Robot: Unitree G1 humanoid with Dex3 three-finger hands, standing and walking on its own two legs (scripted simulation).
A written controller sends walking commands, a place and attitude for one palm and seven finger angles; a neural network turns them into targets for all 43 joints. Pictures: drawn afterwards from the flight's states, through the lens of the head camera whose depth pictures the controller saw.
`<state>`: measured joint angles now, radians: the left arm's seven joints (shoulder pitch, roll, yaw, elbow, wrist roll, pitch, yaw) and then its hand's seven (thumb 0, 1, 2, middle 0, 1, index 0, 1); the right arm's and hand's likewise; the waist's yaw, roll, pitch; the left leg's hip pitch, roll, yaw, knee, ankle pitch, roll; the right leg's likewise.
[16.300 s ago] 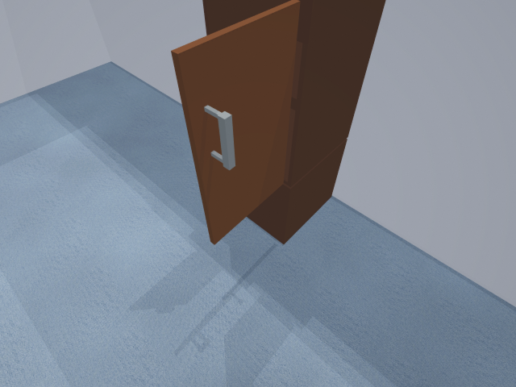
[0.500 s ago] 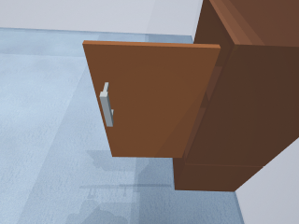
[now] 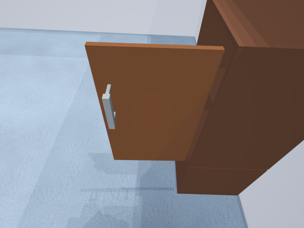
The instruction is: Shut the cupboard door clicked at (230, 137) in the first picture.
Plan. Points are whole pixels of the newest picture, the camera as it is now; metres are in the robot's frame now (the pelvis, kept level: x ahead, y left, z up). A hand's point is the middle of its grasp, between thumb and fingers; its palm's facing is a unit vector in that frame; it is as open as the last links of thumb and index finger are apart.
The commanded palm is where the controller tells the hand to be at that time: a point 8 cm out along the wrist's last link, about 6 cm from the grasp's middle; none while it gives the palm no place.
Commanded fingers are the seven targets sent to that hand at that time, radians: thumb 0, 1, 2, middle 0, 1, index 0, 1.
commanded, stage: look again from close up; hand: left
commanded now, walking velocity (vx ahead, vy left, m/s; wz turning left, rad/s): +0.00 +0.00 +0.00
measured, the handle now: (110, 107) +0.44 +0.16 +0.06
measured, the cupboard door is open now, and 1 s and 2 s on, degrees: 91 91 91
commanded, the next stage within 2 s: raise the hand and make a fist in 0.14 s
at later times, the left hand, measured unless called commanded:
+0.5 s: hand (93, 192) +0.20 +0.16 +0.00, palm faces +0.11 -0.99 -0.02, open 6.9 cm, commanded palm +0.11 +0.22 -0.05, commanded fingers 0.00 0.90 0.90 -0.44 -0.56 -0.44 -0.56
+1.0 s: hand (96, 197) +0.20 +0.16 -0.02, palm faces +0.03 -1.00 -0.03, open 4.5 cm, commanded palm +0.16 +0.21 -0.01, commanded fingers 0.00 0.90 0.90 -0.90 -1.06 -0.90 -1.06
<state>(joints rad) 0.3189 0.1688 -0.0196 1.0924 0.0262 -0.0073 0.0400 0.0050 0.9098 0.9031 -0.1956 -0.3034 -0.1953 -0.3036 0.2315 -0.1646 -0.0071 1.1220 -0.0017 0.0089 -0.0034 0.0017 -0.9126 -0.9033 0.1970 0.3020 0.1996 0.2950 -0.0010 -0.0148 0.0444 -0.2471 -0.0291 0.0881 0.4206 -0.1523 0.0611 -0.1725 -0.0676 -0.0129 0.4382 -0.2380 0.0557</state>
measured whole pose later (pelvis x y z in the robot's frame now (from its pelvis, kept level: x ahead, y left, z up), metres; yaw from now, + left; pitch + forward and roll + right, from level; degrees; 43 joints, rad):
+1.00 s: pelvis +0.01 -0.05 -0.08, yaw +3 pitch +12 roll -2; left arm 0.48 0.25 0.20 -0.09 -0.33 -0.27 -0.34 0.02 0.90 0.90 -0.72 -0.87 -0.72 -0.87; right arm 0.24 -0.17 0.02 0.56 0.05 -0.20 -0.07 0.01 -0.90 -0.90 0.20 0.30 0.20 0.30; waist 0.02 0.05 -0.14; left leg -0.85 0.04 -0.02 1.09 -0.45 -0.01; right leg -0.72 0.01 -0.10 1.07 -0.56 -0.03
